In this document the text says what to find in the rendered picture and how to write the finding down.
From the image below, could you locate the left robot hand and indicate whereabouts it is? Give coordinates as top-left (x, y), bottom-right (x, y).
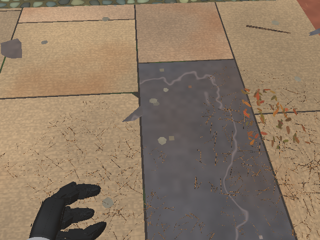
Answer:
top-left (29, 181), bottom-right (107, 240)

